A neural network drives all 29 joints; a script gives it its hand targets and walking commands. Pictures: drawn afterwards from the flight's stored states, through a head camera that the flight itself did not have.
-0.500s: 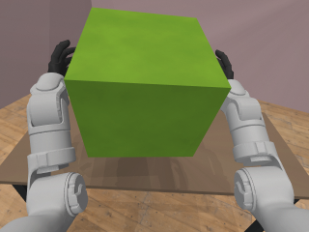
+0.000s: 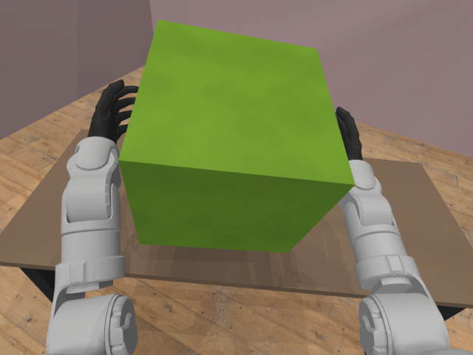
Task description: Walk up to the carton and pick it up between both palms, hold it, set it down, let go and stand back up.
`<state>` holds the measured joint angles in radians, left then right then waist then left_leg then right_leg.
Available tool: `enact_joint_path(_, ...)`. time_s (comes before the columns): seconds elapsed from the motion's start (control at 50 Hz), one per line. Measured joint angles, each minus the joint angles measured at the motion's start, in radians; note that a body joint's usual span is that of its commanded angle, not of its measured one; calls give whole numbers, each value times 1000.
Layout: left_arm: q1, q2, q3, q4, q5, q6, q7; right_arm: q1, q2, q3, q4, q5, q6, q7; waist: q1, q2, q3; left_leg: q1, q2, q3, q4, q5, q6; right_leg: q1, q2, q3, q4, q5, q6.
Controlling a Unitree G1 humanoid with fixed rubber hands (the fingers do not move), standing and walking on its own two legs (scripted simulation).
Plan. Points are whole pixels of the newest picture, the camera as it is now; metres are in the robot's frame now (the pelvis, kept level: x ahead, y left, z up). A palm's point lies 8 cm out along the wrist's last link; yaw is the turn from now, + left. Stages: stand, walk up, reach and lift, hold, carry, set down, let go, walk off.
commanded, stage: set down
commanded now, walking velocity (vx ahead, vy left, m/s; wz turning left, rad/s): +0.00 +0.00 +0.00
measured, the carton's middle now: (228, 145) +0.43 -0.01 +0.14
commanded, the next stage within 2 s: none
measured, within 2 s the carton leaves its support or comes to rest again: neither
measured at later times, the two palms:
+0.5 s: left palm (107, 139) +0.38 +0.19 +0.19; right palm (338, 161) +0.37 -0.19 +0.16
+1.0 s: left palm (120, 150) +0.40 +0.18 +0.16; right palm (335, 167) +0.39 -0.20 +0.13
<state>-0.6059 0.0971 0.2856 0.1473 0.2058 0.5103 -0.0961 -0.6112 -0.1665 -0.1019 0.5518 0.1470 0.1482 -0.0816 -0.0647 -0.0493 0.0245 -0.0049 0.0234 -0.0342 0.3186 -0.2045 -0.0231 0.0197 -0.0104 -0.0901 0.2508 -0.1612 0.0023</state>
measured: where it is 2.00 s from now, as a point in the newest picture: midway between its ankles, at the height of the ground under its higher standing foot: outside the picture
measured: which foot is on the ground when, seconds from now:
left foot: down 0.00-1.00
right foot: down 0.00-1.00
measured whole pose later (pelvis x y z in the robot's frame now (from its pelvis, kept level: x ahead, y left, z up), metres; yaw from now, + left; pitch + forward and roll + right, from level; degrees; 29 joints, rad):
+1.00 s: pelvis +0.01 +0.00 +0.00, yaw +0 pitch -1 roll -1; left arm -0.64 0.07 0.29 0.42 0.18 0.30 -0.05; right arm -0.63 -0.15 -0.21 0.72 0.02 0.02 -0.03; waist -0.03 -0.03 -0.01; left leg -0.10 0.02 -0.03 0.30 -0.19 -0.02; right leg -0.08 -0.01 -0.08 0.24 -0.15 0.01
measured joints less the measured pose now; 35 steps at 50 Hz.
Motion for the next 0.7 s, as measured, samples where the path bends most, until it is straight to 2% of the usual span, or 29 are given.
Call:
enact_joint_path(0.16,-25,-1,21,41,4,-1,1,-39,-6,7,42,1,11,-4,7,0,-16,-5,5,8,-12,6,-1,-14,5,8,2,2,-3)
enact_joint_path(0.38,-70,7,38,154,11,-42,-16,-55,36,-72,106,-80,-13,22,21,-2,-18,-27,-3,-2,-21,22,-1,-35,-4,-2,1,10,-1)
enact_joint_path(0.58,-80,-1,15,233,-1,-104,10,-43,34,-113,149,-119,-63,46,30,5,-26,-57,-4,3,-18,22,0,-66,-4,3,2,12,0)
enact_joint_path(0.7,-79,-12,26,257,0,-131,16,-52,28,-117,173,-125,-80,52,24,11,-8,-53,-2,5,-26,23,0,-62,-2,5,-9,16,0)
